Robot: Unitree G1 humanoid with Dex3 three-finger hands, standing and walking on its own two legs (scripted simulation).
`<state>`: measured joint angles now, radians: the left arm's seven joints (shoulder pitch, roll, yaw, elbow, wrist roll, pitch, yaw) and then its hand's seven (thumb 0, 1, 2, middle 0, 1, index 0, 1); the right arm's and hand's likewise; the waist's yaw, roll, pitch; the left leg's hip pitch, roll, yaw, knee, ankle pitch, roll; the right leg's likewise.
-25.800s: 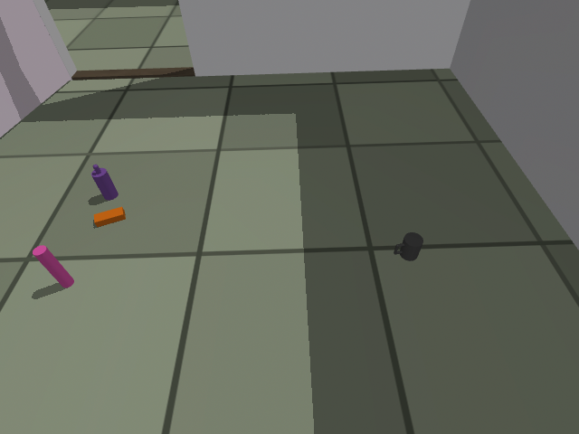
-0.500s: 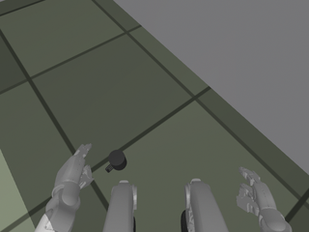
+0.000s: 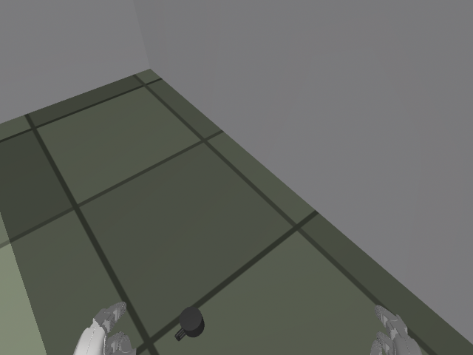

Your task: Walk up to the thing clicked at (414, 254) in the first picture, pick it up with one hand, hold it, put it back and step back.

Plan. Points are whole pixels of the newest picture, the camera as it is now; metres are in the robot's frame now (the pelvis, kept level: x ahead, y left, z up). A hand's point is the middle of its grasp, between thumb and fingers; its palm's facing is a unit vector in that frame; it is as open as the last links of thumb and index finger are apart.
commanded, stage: home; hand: left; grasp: from above
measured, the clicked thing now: (188, 326) +0.37 +0.19 -0.65
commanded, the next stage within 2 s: none
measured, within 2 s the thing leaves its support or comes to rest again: neither
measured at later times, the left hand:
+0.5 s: hand out of the picture +0.16 +0.18 -0.03, palm faces +0.07 -0.98 -0.21, open 7.4 cm
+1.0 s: hand out of the picture +0.16 +0.18 -0.03, palm faces +0.06 -0.98 -0.21, open 7.4 cm
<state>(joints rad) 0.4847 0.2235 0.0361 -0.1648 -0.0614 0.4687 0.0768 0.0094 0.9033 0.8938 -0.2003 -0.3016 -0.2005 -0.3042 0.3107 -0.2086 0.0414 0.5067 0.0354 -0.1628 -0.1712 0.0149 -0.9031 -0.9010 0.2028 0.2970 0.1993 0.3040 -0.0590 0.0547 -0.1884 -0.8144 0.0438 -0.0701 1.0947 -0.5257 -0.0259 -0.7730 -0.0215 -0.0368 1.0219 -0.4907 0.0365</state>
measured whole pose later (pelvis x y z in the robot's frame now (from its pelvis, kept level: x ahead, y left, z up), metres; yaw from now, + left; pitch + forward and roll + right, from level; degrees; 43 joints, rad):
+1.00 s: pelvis +0.00 +0.00 +0.01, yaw +1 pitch +10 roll -3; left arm 0.49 0.22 0.03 -0.13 -0.05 0.47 0.02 0.01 0.91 0.89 -0.20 -0.30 -0.20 -0.30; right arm 0.29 -0.22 0.02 0.54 0.01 -0.22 -0.17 0.02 -0.90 -0.90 0.20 0.30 0.20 0.30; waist -0.04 0.05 -0.16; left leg -0.69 0.04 -0.07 1.02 -0.50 -0.03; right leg -0.65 -0.02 -0.04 0.95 -0.47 0.03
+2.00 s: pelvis +0.01 +0.00 +0.01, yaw +0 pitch +10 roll -3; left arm 0.50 0.22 0.03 -0.14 -0.05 0.47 0.02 0.01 0.91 0.89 -0.20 -0.30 -0.20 -0.30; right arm 0.28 -0.22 0.02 0.53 0.01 -0.22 -0.17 0.02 -0.90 -0.90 0.20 0.30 0.20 0.30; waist -0.04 0.05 -0.16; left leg -0.70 0.04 -0.07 1.03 -0.51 -0.03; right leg -0.66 -0.02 -0.04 0.96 -0.48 0.04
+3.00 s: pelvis -0.01 +0.00 +0.08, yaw +2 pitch -5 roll +0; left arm 0.19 0.29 0.05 1.13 0.04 0.01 0.02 0.00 0.91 0.89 -0.20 -0.30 -0.20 -0.30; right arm 0.18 -0.28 -0.04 1.08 -0.03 0.00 -0.01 0.01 -0.90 -0.90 0.20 0.30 0.20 0.30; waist 0.01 0.01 0.06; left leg -0.13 0.01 -0.04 0.43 -0.21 -0.02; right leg -0.10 -0.06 -0.04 0.40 -0.20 0.04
